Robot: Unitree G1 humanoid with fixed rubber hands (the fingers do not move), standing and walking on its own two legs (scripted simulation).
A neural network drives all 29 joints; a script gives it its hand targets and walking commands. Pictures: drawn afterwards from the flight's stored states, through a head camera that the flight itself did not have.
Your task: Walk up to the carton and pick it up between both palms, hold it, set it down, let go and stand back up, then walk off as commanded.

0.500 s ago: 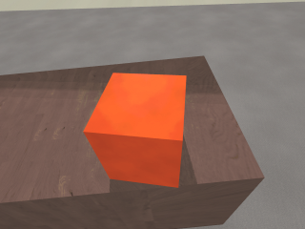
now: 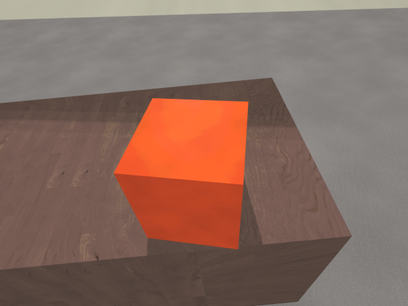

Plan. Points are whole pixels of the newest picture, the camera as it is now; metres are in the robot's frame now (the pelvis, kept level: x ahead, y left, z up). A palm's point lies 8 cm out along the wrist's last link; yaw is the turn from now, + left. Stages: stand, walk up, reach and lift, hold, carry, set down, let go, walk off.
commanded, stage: stand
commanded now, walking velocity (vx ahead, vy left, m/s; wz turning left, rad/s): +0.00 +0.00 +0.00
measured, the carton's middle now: (195, 173) +0.43 +0.04 +0.00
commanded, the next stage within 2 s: walk off in 0.12 s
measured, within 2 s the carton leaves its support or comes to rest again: neither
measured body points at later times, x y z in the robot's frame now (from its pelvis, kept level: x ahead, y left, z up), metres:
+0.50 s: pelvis -0.02 +0.00 +0.00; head -0.03 +0.00 +0.45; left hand +0.07 +0.30 -0.12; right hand +0.06 -0.25 -0.14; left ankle +0.01 +0.13 -0.73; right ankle +0.03 -0.12 -0.73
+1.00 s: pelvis -0.11 -0.02 -0.02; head -0.07 -0.05 +0.42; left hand -0.05 +0.30 -0.12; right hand -0.02 -0.29 -0.18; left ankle -0.15 +0.09 -0.68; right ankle -0.03 -0.12 -0.73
